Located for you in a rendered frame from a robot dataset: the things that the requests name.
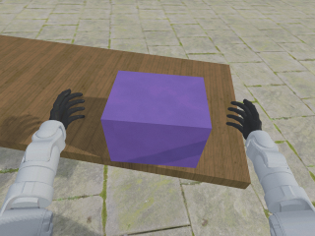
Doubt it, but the left robot forearm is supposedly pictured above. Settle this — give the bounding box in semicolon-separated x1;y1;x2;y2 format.
0;120;67;217

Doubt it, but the robot left hand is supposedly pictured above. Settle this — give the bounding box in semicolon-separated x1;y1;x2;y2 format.
49;88;86;130

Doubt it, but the table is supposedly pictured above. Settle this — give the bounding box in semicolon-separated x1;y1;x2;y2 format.
0;34;251;190

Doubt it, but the robot right hand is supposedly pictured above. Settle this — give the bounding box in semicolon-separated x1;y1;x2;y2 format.
225;98;262;140

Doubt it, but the robot right upper arm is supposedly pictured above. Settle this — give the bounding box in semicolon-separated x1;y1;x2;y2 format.
268;209;315;236

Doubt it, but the carton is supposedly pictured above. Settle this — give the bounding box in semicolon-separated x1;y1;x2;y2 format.
100;70;213;168

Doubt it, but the right robot forearm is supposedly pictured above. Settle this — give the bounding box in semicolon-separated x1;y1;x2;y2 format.
245;130;315;213

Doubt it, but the robot left upper arm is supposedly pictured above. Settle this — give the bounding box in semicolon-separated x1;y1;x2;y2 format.
0;208;53;236

